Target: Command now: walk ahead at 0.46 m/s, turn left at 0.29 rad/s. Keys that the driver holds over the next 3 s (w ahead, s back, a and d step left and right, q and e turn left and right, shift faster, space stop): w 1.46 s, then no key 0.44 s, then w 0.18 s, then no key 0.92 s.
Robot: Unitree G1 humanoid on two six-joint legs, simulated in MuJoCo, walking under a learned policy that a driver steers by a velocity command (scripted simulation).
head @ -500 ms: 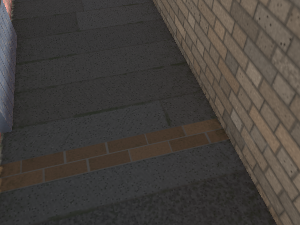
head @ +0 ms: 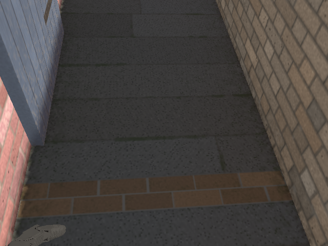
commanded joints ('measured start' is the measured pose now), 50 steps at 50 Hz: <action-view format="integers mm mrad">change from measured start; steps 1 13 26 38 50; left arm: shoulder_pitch -172 187 344 272 30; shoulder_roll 37 68 156 113 29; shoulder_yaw -6 0 12 -16 -27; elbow -110 31 134 66 -22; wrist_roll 3 26 -15 16 17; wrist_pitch -31 -28 -5 -32 -9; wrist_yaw -28 -10 16 18 -8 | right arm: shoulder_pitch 45 -99 -391 -118 30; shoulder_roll -204 -160 -96 -192 -226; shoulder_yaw -56 -50 -18 -54 -56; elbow -25 -126 -232 -127 -22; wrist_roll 3 -2 4 -37 -8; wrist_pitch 4 -18 -21 -33 -20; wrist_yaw -9 5 34 38 5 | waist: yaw -16 98 160 79 46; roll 155 -14 -7 85 142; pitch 86 -51 47 -83 43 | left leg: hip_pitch -80 -662 -604 -69 -133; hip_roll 241 160 128 320 242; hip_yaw -128 -6 98 -243 62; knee -68 936 294 -41 -153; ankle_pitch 242 -8 367 228 276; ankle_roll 132 -3 -54 182 117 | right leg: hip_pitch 32 537 537 -25 -27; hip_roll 23 -197 -160 -68 -19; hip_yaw -24 322 43 52 -29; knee -68 -377 -435 581 94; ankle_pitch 2 -323 -105 -428 82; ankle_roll -8 -247 -213 -42 10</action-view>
